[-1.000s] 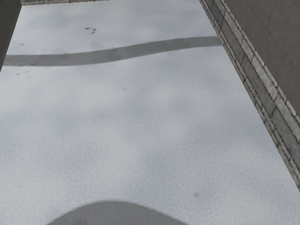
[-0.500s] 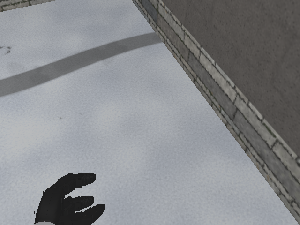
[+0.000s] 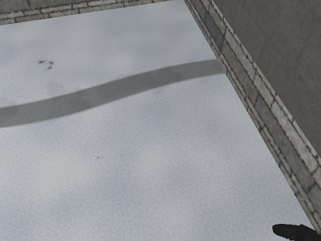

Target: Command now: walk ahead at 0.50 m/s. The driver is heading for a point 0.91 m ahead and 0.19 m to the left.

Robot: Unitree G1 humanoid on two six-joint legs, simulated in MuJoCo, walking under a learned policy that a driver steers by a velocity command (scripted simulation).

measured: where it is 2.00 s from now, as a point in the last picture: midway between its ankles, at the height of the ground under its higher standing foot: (145, 145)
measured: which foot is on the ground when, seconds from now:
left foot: up 0.00-0.00, down 0.02-0.56, up 0.58-1.00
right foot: down 0.00-0.02, up 0.04-0.52, down 0.54-1.00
